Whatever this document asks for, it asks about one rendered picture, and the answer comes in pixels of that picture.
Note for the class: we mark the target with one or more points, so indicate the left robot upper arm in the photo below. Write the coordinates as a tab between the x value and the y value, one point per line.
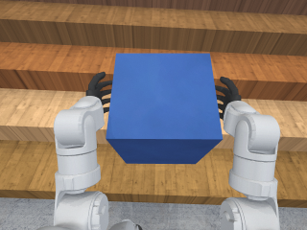
82	211

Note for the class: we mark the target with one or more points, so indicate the robot right hand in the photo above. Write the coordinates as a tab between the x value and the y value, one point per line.
231	94

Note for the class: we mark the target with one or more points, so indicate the robot left hand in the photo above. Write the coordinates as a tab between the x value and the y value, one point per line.
94	89

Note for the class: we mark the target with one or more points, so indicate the robot left forearm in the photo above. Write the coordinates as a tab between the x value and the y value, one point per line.
76	147

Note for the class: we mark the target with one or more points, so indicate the carton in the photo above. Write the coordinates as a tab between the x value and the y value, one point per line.
163	108

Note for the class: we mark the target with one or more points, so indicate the robot right forearm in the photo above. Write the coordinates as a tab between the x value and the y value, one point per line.
256	138

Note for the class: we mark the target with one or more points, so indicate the right robot upper arm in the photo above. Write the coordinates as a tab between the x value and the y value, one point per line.
242	213

